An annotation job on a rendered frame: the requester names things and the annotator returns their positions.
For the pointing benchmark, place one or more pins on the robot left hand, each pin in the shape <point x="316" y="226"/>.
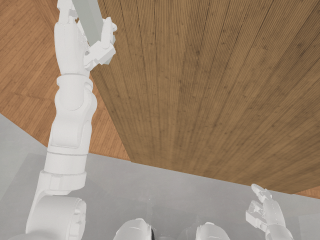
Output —
<point x="71" y="42"/>

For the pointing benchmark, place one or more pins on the left robot upper arm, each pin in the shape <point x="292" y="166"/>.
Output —
<point x="56" y="218"/>

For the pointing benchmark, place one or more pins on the robot left forearm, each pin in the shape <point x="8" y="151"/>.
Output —
<point x="69" y="140"/>

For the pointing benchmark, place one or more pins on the handle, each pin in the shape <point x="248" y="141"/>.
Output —
<point x="90" y="17"/>

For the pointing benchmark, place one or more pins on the robot thigh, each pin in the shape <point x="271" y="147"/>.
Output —
<point x="210" y="232"/>
<point x="135" y="229"/>

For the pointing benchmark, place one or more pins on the robot right forearm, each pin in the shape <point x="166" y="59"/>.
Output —
<point x="277" y="232"/>

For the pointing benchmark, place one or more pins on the robot right thigh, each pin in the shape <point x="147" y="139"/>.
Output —
<point x="210" y="232"/>

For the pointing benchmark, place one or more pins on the robot left thigh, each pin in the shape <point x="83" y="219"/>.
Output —
<point x="135" y="229"/>

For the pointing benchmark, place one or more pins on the robot right hand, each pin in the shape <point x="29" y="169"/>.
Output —
<point x="262" y="216"/>

